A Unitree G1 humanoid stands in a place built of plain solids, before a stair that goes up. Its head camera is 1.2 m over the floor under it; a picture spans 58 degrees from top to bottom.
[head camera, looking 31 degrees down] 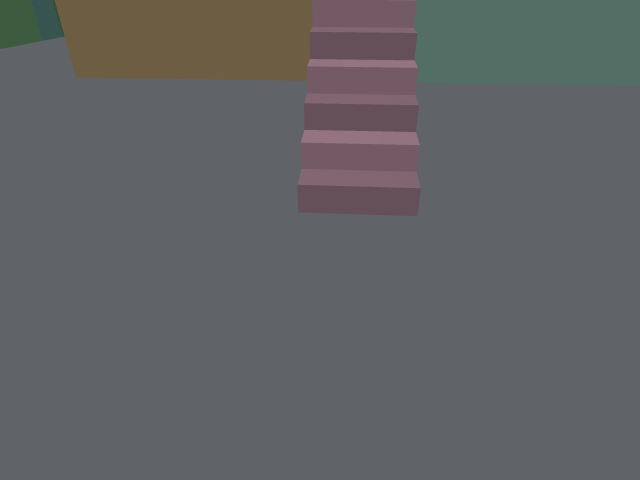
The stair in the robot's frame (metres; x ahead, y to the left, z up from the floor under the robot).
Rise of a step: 0.18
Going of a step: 0.22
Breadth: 0.71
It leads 4 degrees to the right of straight ahead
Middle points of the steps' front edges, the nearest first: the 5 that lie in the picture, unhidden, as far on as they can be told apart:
2.30 -0.22 0.18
2.51 -0.24 0.36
2.73 -0.25 0.54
2.94 -0.27 0.72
3.16 -0.28 0.90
